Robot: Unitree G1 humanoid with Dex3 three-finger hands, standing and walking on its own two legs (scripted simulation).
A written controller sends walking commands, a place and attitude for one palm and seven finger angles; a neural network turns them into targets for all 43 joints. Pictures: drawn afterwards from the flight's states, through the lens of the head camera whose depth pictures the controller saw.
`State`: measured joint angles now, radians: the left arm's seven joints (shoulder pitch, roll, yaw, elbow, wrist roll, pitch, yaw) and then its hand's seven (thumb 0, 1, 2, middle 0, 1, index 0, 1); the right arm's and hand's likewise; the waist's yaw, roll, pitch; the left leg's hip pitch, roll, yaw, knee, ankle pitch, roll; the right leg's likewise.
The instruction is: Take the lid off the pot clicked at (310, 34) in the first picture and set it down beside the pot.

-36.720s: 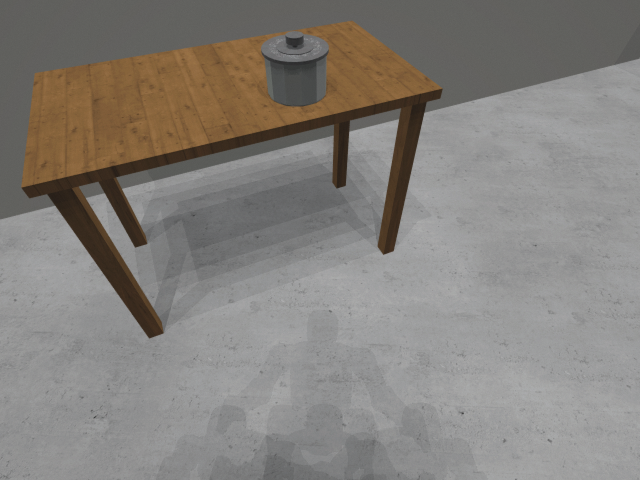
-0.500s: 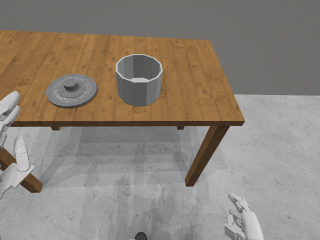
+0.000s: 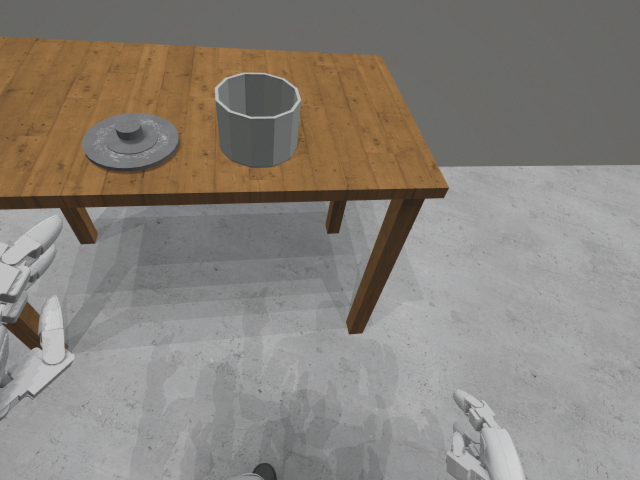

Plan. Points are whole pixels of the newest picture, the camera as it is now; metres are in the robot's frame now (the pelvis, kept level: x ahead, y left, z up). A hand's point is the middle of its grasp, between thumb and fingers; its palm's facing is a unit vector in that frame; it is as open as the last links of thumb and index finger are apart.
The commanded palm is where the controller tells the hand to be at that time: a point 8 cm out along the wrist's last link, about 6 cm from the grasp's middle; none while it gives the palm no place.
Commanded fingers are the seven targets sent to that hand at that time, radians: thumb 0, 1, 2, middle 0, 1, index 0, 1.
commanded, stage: stop stepping back and stand still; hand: left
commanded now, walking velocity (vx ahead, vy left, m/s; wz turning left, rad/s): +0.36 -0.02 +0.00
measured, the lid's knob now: (129, 129) +0.69 +0.37 +0.00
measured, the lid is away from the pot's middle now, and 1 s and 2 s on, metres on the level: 0.24 0.24 0.24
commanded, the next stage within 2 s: let the arm hang, fingers relaxed in 1.92 s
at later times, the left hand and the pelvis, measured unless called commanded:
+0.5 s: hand out of the picture +0.07 +0.24 +0.15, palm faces +0.33 -0.84 -0.44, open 7.4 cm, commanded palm +0.02 +0.29 +0.18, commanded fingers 0.00 0.90 0.90 -0.20 -0.30 -0.20 -0.30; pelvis -0.10 +0.01 -0.01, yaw +2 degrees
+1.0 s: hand out of the picture +0.02 +0.19 -0.18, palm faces +0.19 -0.98 -0.09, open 7.2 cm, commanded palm none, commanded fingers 0.00 0.90 0.90 -0.20 -0.30 -0.20 -0.30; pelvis -0.06 +0.02 -0.03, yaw +12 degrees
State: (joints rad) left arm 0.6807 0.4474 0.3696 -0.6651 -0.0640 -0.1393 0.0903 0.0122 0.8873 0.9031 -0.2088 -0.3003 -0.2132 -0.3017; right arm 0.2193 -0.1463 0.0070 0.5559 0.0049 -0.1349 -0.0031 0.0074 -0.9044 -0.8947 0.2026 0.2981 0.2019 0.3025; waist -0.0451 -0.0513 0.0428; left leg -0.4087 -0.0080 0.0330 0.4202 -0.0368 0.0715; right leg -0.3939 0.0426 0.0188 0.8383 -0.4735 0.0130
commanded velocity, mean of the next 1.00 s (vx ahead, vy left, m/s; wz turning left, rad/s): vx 0.13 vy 0.00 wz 0.00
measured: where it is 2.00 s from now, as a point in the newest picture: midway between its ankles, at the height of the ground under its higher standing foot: outside the picture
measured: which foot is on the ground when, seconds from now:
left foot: down 0.00-0.10, up 0.12-0.38, down 0.40-0.56, up 0.58-0.78, down 0.80-1.00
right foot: up 0.00-0.10, down 0.12-1.00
